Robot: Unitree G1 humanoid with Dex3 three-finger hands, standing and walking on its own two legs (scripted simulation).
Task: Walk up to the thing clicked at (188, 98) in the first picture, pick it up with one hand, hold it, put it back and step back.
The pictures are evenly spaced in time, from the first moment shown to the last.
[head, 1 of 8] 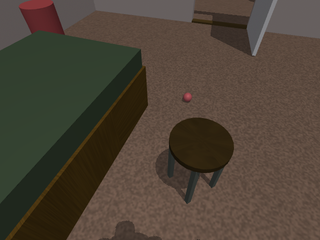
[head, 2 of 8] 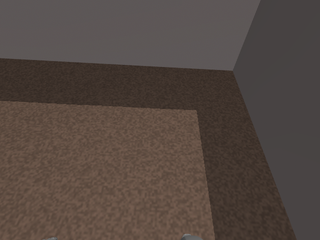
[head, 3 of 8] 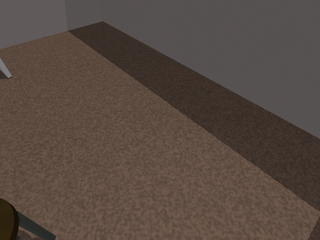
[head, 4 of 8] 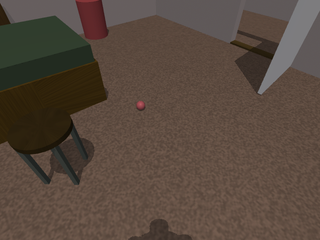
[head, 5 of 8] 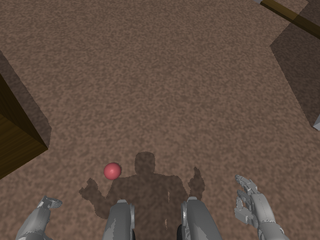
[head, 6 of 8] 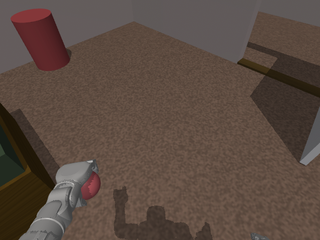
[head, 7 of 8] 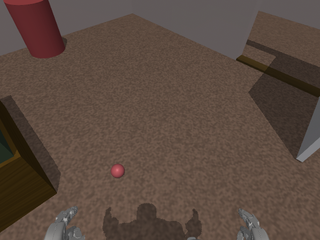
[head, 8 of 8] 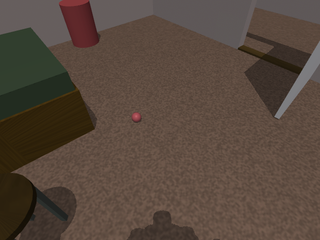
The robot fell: no
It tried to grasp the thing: yes
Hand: left
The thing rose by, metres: 0.69
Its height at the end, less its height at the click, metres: +0.00
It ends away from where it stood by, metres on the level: 0.24
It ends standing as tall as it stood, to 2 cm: yes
